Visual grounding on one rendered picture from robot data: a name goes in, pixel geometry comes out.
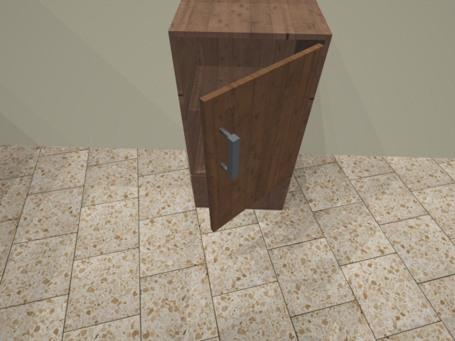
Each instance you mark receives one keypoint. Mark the handle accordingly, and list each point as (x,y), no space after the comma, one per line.
(233,150)

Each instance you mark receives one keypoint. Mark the cupboard door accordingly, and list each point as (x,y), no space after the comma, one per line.
(266,111)

